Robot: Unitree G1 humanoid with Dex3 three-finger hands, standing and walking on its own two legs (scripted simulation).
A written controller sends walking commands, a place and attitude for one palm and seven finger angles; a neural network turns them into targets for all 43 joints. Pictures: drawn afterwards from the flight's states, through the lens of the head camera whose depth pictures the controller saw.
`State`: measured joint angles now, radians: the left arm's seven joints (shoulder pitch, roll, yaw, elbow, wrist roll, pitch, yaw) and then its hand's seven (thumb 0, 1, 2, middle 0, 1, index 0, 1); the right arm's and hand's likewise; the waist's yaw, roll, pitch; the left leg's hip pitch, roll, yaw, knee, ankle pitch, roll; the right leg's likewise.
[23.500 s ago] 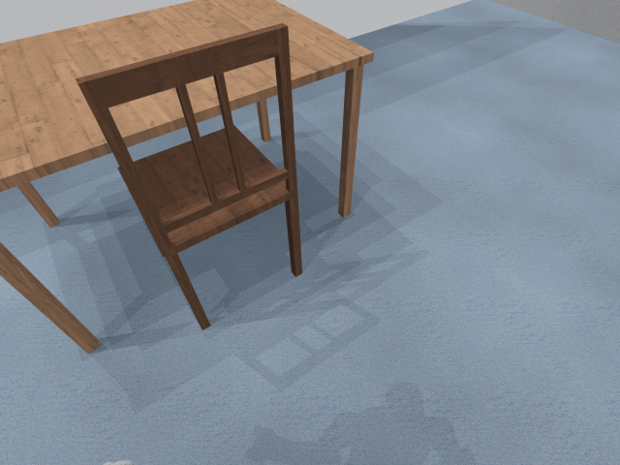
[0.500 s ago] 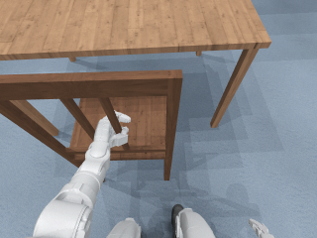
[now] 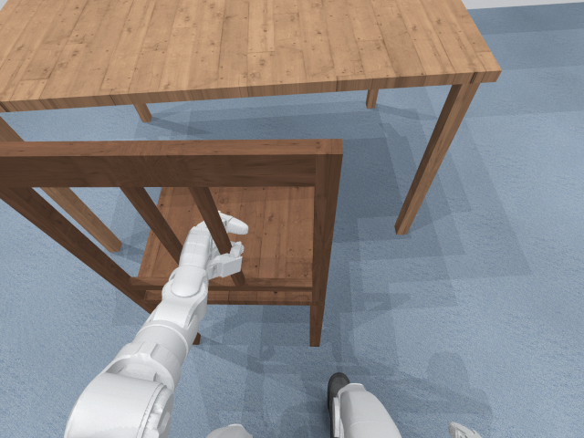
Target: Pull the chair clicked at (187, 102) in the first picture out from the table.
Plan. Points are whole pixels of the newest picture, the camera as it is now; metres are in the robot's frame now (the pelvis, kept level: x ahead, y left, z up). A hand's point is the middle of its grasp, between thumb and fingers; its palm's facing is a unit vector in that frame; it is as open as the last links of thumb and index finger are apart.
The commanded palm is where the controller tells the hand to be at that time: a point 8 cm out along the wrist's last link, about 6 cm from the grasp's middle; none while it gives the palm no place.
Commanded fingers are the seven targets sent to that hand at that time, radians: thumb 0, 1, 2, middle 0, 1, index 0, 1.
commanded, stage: step backward, pulling the chair out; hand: left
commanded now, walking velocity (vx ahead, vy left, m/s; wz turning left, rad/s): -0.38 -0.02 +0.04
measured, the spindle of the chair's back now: (171, 243) +0.41 +0.19 -0.04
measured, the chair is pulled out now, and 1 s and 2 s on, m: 0.24 0.26 0.29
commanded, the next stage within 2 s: none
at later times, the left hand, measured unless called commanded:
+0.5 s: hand (233, 267) +0.36 +0.09 -0.05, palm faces -0.11 -0.97 -0.20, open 5.2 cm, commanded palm +0.36 +0.14 -0.04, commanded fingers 0.00 0.90 0.90 -0.50 -1.45 -0.50 -1.45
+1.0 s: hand (233, 270) +0.35 +0.09 -0.04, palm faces -0.10 -0.98 -0.19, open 5.2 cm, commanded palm +0.35 +0.14 -0.04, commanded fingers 0.00 0.90 0.90 -0.50 -1.45 -0.50 -1.45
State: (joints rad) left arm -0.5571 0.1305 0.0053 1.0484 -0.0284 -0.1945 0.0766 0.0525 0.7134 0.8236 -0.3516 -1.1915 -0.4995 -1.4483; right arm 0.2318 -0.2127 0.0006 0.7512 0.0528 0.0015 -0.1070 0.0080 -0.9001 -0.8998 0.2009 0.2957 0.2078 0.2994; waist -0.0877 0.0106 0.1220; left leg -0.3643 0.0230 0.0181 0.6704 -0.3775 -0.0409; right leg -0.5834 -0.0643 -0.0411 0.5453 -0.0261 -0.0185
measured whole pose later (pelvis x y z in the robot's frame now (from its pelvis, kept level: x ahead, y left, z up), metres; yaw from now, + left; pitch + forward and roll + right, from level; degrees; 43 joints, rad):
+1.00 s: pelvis -0.03 +0.00 +0.00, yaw +0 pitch +3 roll +1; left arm -0.59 0.15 0.00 1.07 -0.03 -0.18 0.08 0.06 0.72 0.81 -0.33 -1.22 -0.50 -1.45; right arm 0.20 -0.23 -0.01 0.75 0.05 0.00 -0.12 0.01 -0.90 -0.90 0.20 0.30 0.21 0.30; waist -0.10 0.01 0.15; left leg -0.39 0.03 0.00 0.65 -0.33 -0.05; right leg -0.53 -0.05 -0.04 0.55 -0.08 -0.01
